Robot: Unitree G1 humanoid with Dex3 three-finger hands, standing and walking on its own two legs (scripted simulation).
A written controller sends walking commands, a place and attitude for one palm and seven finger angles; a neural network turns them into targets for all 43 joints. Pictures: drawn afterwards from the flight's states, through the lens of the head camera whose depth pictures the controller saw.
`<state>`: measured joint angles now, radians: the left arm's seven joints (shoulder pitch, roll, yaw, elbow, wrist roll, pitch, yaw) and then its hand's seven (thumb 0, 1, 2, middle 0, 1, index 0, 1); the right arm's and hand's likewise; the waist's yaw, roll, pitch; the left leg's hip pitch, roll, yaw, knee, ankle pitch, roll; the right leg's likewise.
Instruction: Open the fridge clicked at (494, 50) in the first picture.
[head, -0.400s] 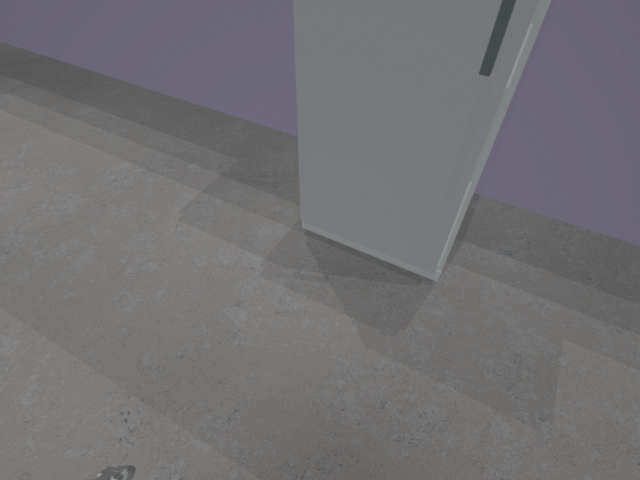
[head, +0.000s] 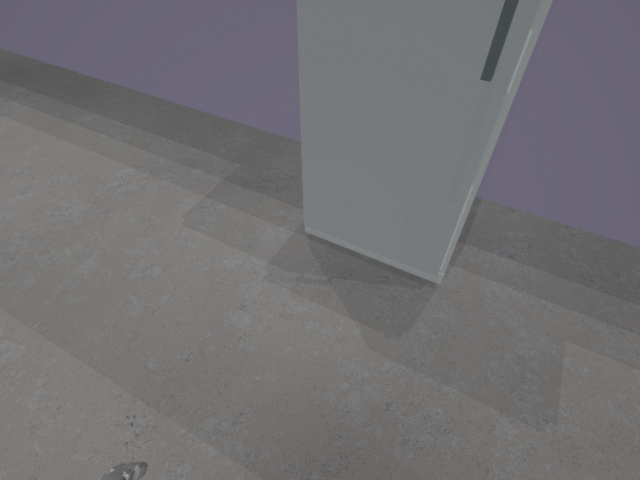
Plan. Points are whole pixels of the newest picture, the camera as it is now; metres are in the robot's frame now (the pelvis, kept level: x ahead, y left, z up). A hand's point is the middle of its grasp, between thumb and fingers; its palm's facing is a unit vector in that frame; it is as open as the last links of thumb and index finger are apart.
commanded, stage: stand and wait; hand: right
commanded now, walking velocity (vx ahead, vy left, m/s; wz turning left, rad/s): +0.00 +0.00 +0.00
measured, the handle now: out of the picture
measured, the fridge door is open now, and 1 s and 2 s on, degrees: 0 0 0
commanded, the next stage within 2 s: look at it before walking up in 0.42 s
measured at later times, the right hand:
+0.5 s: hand out of the picture +0.07 -0.24 -0.15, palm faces -0.03 +0.94 -0.33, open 7.4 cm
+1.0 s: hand out of the picture +0.07 -0.24 -0.15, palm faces -0.03 +0.94 -0.33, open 7.4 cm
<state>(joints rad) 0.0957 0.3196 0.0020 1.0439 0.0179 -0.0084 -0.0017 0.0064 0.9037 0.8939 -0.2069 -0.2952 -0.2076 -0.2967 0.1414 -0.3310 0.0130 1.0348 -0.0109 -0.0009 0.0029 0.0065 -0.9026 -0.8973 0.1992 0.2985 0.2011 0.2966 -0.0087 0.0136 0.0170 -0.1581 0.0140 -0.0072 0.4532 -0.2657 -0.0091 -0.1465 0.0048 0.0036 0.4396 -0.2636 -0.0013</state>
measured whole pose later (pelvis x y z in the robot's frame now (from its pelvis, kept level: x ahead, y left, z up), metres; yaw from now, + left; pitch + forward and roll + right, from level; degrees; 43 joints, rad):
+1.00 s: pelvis -0.01 +0.01 +0.00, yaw +0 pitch -2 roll +0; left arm 0.12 0.33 0.00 1.12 0.01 -0.01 0.00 0.01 0.90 0.89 -0.21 -0.30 -0.21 -0.30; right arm 0.14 -0.34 0.01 1.09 -0.01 -0.01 0.00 0.01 -0.90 -0.90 0.20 0.30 0.20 0.30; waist -0.01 0.01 0.03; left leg -0.14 0.00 -0.01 0.39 -0.22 0.00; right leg -0.13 -0.01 0.00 0.37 -0.22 0.01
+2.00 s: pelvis +0.26 +0.02 -0.02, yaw +24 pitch -1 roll +0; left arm 0.08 0.14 0.02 0.92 0.02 -0.08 0.00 0.00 0.91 0.89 -0.20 -0.29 -0.21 -0.30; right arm 0.38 -0.21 -0.08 1.06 -0.01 -0.01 0.00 0.01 -0.91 -0.90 0.20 0.30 0.20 0.30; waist -0.06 0.05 0.07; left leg -0.31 -0.02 -0.03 1.22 -0.49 0.02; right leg -0.40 -0.10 -0.18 0.68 -0.27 -0.03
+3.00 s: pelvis +0.39 +0.09 +0.00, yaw +20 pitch +1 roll +2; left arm 0.25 0.20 0.06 0.96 0.03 0.02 0.00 0.01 0.91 0.89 -0.21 -0.30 -0.21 -0.30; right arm 0.14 -0.26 -0.09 0.94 0.00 0.05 -0.02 0.01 -0.91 -0.90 0.19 0.30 0.19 0.30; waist 0.03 0.00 0.07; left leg -0.42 0.06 0.02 0.90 -0.44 -0.09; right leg -0.28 0.01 0.02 0.49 -0.23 -0.04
